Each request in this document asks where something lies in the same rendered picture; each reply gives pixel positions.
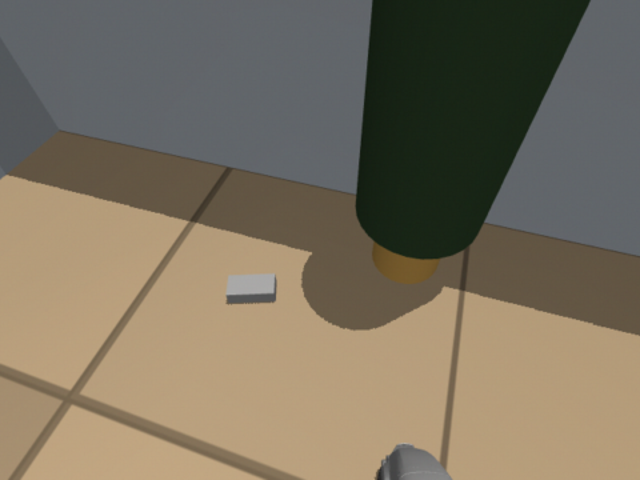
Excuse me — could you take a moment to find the carton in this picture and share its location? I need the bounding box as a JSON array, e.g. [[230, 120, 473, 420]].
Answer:
[[226, 274, 277, 303]]

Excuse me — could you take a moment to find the potted plant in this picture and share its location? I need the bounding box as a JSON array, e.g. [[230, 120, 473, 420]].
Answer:
[[356, 0, 590, 284]]

